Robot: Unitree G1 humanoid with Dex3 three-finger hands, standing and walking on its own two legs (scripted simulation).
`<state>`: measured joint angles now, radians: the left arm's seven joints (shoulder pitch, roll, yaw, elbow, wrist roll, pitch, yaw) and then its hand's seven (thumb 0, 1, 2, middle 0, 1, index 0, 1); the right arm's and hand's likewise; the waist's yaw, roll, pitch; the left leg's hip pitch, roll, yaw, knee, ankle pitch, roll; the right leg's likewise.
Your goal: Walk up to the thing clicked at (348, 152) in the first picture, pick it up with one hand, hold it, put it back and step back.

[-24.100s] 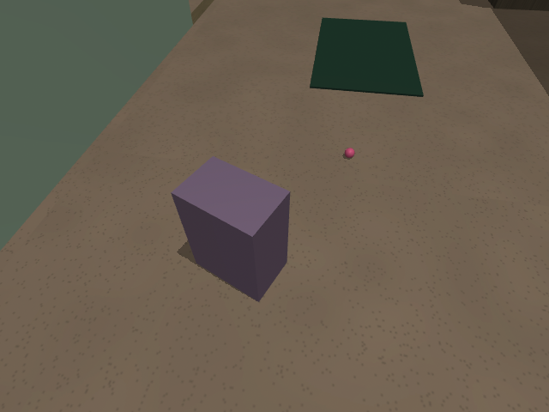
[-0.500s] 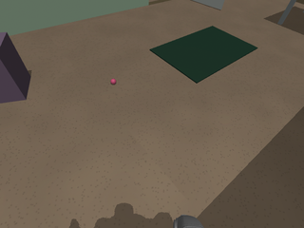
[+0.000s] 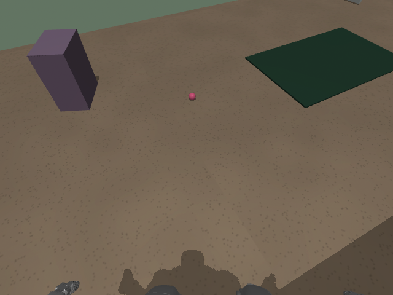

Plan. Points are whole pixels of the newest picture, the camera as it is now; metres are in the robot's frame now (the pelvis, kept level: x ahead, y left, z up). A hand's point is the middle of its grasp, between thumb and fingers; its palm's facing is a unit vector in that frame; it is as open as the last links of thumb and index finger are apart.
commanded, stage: walk up
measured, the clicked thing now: (192, 96) +1.52 +0.14 -0.72
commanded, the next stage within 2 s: stand in 0.70 s
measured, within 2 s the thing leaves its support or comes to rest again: neither
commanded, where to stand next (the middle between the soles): +0.05 -0.02 m, yaw -2 degrees
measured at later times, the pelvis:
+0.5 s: pelvis +0.01 -0.01 +0.03, yaw +2 degrees
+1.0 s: pelvis +0.01 -0.02 +0.04, yaw +1 degrees
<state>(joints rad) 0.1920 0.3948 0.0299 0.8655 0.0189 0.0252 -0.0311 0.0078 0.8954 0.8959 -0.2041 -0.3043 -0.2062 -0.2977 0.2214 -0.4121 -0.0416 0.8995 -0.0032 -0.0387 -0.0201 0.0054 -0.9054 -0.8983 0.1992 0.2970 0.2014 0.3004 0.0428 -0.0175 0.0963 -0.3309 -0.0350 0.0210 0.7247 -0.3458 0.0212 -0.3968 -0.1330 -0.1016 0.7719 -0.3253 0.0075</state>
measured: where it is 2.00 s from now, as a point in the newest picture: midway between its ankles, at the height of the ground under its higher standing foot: outside the picture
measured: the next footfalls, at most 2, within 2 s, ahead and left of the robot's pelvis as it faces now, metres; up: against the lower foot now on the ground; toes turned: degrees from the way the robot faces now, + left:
none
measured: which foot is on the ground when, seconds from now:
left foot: down 0.00-1.00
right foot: down 0.00-1.00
